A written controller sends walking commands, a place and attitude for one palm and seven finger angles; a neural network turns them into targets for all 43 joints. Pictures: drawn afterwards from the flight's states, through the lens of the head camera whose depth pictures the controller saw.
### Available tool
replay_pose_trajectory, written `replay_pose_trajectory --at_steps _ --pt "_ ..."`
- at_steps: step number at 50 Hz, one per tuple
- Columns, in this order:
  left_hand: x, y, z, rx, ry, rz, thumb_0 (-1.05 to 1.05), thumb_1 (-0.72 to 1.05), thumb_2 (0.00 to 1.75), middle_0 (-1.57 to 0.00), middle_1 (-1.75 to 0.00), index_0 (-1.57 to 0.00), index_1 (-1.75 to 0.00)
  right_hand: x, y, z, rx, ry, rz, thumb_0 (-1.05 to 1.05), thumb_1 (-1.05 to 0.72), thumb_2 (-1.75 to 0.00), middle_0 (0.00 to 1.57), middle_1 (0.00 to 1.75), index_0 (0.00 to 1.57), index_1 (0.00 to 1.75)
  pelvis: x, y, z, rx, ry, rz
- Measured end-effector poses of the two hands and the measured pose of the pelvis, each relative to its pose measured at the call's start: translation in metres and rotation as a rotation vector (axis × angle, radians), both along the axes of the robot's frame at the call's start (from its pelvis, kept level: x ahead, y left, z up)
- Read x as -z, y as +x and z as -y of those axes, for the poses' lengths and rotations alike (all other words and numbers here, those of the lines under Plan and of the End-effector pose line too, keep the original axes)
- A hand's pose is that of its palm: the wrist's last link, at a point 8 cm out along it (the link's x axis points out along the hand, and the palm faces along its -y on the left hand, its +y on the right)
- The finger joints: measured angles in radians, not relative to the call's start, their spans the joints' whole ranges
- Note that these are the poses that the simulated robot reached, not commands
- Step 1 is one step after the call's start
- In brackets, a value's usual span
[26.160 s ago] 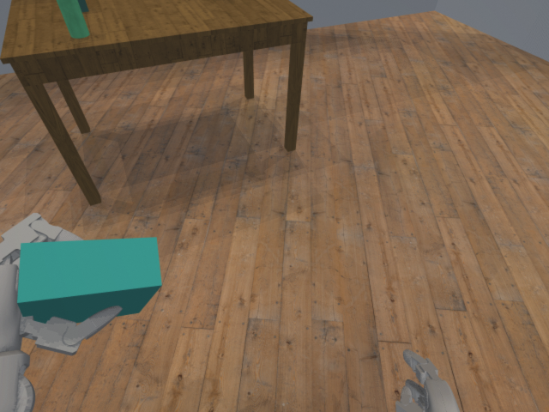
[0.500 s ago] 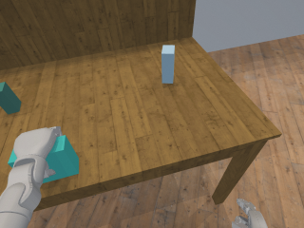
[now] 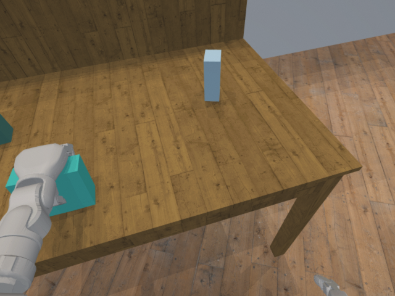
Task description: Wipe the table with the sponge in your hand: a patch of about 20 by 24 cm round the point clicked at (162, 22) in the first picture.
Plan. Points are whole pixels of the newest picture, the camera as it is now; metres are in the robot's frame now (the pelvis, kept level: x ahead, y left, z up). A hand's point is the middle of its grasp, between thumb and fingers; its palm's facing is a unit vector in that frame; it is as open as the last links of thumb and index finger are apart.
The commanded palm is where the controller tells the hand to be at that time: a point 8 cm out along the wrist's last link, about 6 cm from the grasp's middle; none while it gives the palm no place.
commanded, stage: wipe forward along the first lane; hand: left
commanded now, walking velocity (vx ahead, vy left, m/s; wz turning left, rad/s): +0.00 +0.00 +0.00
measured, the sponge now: (60, 193) +0.31 +0.35 +0.01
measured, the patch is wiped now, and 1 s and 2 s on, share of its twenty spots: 0.20 0.35 0.50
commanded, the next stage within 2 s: slide across to the middle lane in 0.74 s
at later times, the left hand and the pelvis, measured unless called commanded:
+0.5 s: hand (58, 159) +0.37 +0.36 +0.06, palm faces -0.13 +0.01 -0.99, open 9.8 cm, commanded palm +0.36 +0.36 +0.09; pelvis +0.01 +0.01 +0.00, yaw +0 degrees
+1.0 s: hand (60, 146) +0.41 +0.38 +0.06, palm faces -0.12 +0.02 -0.99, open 9.8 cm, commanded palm +0.40 +0.35 +0.11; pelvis +0.01 +0.02 +0.00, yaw -1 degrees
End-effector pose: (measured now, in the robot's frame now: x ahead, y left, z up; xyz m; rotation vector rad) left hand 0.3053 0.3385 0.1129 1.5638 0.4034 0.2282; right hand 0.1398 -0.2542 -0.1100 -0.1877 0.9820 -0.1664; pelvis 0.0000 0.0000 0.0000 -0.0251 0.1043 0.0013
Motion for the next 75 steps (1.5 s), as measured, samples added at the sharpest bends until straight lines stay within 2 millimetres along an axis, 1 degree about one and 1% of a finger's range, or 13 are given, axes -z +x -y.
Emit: replay_pose_trajectory --at_steps 9,21,32,44,48,51,54,64,70,75 --pt "-0.001 0.022 -0.005 0.007 0.015 -0.011 0.02 -0.51 1.09 -0.78 -1.36 -0.78 -1.36 0.005 -0.014 0.003 0.02 -0.008 -0.052 0.01 -0.9 -0.9 0.2 0.3 0.2 0.3 0.001 0.002 -0.002 0.0 -0.004 -0.025" --pt "0.0 0.043 -0.012 0.01 0.015 -0.012 0.02 -0.51 1.09 -0.78 -1.36 -0.78 -1.36 0.008 -0.028 0.003 0.047 -0.012 -0.106 0.01 -0.9 -0.9 0.2 0.3 0.2 0.3 0.003 0.005 -0.007 0.004 -0.007 -0.05" --pt "-0.002 0.067 -0.027 0.001 0.012 -0.033 0.02 -0.51 1.09 -0.78 -1.36 -0.78 -1.37 0.005 -0.043 0.006 0.073 -0.037 -0.146 0.01 -0.9 -0.9 0.2 0.3 0.2 0.3 0.004 0.007 -0.011 0.009 -0.014 -0.075" --pt "-0.001 0.084 -0.037 0.019 0.012 -0.027 0.02 -0.51 1.09 -0.78 -1.36 -0.78 -1.37 0.007 -0.067 0.004 0.105 -0.052 -0.223 0.01 -0.9 -0.9 0.2 0.3 0.2 0.3 0.006 0.009 -0.019 0.015 -0.021 -0.104" --pt "-0.001 0.087 -0.034 0.031 0.028 -0.022 0.02 -0.51 1.09 -0.78 -1.36 -0.78 -1.37 0.008 -0.07 0.0 0.113 -0.045 -0.235 0.01 -0.9 -0.9 0.2 0.3 0.2 0.3 0.005 0.01 -0.022 0.011 -0.023 -0.102" --pt "-0.002 0.088 -0.029 0.042 0.018 0.0 0.02 -0.51 1.09 -0.77 -1.37 -0.78 -1.38 0.008 -0.068 -0.005 0.114 -0.037 -0.235 0.01 -0.9 -0.9 0.2 0.3 0.2 0.3 0.004 0.012 -0.025 0.009 -0.024 -0.094" --pt "-0.002 0.091 -0.023 0.046 0.005 0.014 0.01 -0.5 1.09 -0.77 -1.38 -0.77 -1.38 0.008 -0.062 -0.011 0.111 -0.028 -0.224 0.01 -0.9 -0.9 0.2 0.3 0.2 0.3 0.003 0.014 -0.027 0.006 -0.022 -0.086" --pt "-0.002 0.103 0.006 0.067 -0.002 0.031 0.01 -0.5 1.09 -0.76 -1.39 -0.76 -1.4 0.005 -0.025 -0.027 0.071 0.011 -0.142 0.01 -0.9 -0.9 0.2 0.3 0.2 0.3 0.0 0.02 -0.03 0.004 -0.015 -0.071" --pt "-0.002 0.104 0.02 0.057 0.003 0.038 0.01 -0.49 1.09 -0.75 -1.39 -0.76 -1.4 0.004 -0.006 -0.028 0.049 0.028 -0.112 0.01 -0.9 -0.9 0.2 0.3 0.2 0.3 -0.001 0.025 -0.027 0.004 -0.011 -0.066" --pt "-0.002 0.104 0.027 0.04 0.005 0.032 0.01 -0.49 1.09 -0.75 -1.4 -0.75 -1.4 0.003 0.003 -0.024 0.037 0.03 -0.107 0.01 -0.9 -0.9 0.2 0.3 0.2 0.3 -0.002 0.027 -0.022 -0.003 -0.008 -0.06"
